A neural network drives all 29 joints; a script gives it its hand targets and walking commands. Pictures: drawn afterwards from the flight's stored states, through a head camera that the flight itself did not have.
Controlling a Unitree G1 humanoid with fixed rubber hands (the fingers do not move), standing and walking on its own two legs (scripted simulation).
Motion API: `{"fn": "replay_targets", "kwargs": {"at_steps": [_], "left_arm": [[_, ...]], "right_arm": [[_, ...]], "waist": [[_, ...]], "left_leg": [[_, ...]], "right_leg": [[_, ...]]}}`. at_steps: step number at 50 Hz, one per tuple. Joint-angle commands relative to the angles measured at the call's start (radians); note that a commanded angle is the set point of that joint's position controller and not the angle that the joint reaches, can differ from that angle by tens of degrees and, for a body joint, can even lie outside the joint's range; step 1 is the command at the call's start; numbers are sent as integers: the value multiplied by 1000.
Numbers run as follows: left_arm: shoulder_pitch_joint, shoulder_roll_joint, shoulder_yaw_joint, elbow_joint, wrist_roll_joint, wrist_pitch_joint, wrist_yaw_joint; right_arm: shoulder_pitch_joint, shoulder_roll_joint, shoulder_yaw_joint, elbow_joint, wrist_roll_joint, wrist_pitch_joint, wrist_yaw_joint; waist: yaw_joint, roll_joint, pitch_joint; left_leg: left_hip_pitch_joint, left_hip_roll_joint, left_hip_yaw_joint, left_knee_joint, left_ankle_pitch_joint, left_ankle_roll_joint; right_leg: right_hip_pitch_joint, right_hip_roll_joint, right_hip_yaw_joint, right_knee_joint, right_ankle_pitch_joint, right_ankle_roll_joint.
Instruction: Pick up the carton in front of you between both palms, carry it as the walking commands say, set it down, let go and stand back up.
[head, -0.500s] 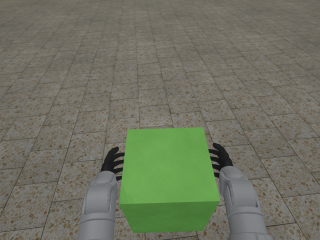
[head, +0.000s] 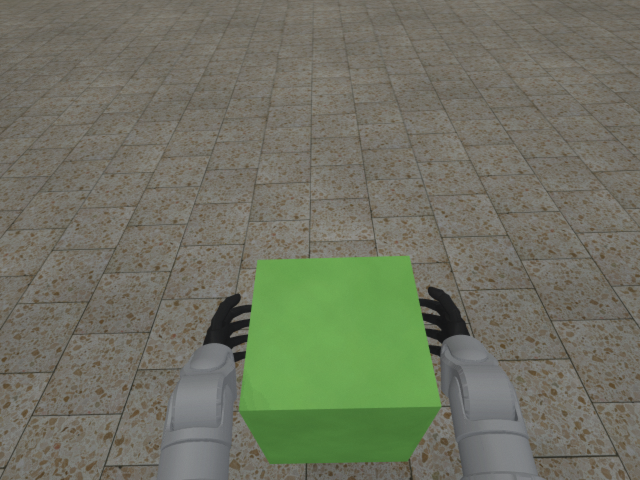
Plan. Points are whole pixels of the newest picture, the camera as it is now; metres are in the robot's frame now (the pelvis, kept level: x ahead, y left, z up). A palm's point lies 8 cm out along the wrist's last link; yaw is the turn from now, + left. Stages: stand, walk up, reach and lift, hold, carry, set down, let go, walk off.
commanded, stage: hold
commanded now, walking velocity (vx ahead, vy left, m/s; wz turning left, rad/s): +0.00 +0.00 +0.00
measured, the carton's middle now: (335, 365) +0.29 +0.00 -0.05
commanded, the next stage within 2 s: set down in 0.08 s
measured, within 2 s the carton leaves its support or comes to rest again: neither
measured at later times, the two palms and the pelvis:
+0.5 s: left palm (223, 357) +0.30 +0.16 -0.02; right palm (428, 327) +0.33 -0.14 -0.02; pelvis -0.04 -0.04 -0.03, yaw +6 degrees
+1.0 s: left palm (257, 370) +0.37 +0.15 -0.22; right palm (412, 361) +0.38 -0.15 -0.22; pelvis -0.05 -0.01 -0.15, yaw +6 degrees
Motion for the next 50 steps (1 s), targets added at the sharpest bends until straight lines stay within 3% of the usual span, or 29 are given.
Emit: {"fn": "replay_targets", "kwargs": {"at_steps": [1,6,9,12,17,20,23,28,33,38,40,43,46,50], "left_arm": [[-458,-865,-528,-85,-228,-45,-195],[-526,-852,-493,-21,-211,-49,-221],[-631,-836,-410,102,-165,-79,-233],[-765,-839,-303,252,-107,-131,-254],[-909,-768,-31,482,46,-215,-264],[-912,-677,112,534,144,-241,-241],[-910,-587,171,545,182,-284,-222],[-929,-599,97,553,130,-420,-217],[-977,-728,-80,524,24,-558,-220],[-1045,-816,-306,382,-99,-591,-195],[-1056,-838,-354,355,-130,-574,-184],[-1056,-876,-358,383,-136,-528,-181],[-1066,-897,-311,431,-119,-480,-184],[-1100,-900,-256,485,-99,-449,-178]], "right_arm": [[-404,850,518,-67,215,-50,214],[-460,873,475,-11,186,-49,219],[-599,900,429,74,171,-61,234],[-762,951,372,217,158,-91,254],[-914,929,155,471,64,-159,232],[-888,807,-21,542,-36,-203,191],[-857,679,-134,547,-105,-261,154],[-865,667,-88,531,-105,-409,127],[-958,807,136,496,-20,-551,136],[-1051,869,354,362,81,-584,151],[-1048,864,385,340,98,-569,162],[-1033,854,367,374,97,-528,193],[-1035,836,305,440,76,-486,230],[-1066,813,233,503,58,-459,261]], "waist": [[-36,0,-274],[-40,10,-197],[-17,13,-144],[12,-21,-152],[39,-60,-120],[18,-50,-100],[-15,-26,-143],[-45,-17,-334],[-18,-9,-683],[-24,-32,-1154],[-41,-36,-1224],[-57,-12,-1152],[-71,10,-1045],[-86,21,-1001]], "left_leg": [[-116,-41,-152,-77,308,-17],[-269,-37,-147,-109,71,8],[-375,-30,-135,-120,-146,49],[-386,-41,-120,-63,-213,66],[-427,-55,-104,63,-212,60],[-501,-60,-100,129,-184,48],[-600,-72,-92,200,-144,34],[-797,-103,-84,335,-74,17],[-993,-138,-73,470,23,-16],[-1082,-156,-53,608,143,-49],[-1104,-160,-53,650,149,-54],[-1135,-161,-55,688,85,-59],[-1184,-159,-56,714,8,-62],[-1263,-161,-57,762,-1,-67]], "right_leg": [[282,142,81,27,192,-41],[342,131,80,33,67,-43],[347,128,79,57,-96,-28],[295,116,98,64,-237,-14],[182,94,141,74,-394,-11],[107,93,144,110,-367,-20],[12,102,124,180,-262,-27],[-106,127,107,344,-52,-20],[-123,136,106,535,188,-12],[-133,145,75,713,369,-6],[-222,153,57,755,347,-5],[-445,165,32,784,193,-7],[-651,172,11,812,59,-14],[-796,172,-4,866,27,-19]]}}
